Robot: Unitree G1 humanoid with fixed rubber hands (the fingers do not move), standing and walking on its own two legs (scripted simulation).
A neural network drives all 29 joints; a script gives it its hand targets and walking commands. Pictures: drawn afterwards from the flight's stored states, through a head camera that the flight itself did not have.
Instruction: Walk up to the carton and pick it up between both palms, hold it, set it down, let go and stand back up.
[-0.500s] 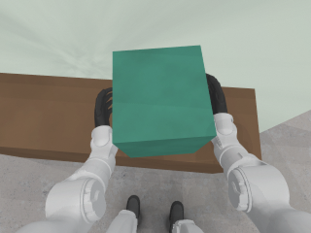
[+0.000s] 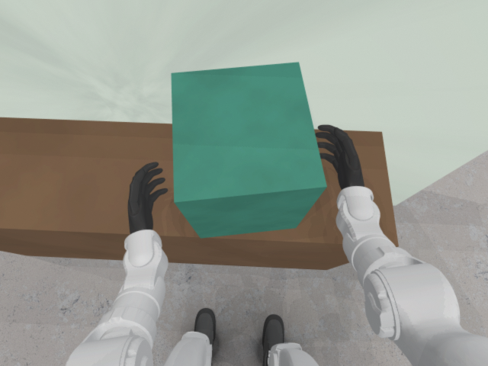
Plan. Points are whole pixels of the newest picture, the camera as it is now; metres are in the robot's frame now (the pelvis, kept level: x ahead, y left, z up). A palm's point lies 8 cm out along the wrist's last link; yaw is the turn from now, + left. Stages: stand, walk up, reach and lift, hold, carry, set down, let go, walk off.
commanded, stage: set down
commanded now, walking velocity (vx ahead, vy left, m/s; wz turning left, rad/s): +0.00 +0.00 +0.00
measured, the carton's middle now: (242, 162) +0.45 +0.04 -0.06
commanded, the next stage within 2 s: none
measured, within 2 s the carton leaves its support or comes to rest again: neither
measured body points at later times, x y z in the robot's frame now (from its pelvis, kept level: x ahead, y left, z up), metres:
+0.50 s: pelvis -0.02 +0.00 +0.00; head +0.13 +0.00 +0.42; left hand +0.29 +0.20 -0.07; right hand +0.35 -0.19 -0.07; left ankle +0.03 +0.14 -0.72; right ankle +0.03 -0.09 -0.72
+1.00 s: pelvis -0.01 +0.00 +0.00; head +0.10 +0.00 +0.44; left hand +0.25 +0.21 -0.05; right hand +0.28 -0.22 -0.06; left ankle +0.03 +0.14 -0.72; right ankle +0.03 -0.09 -0.72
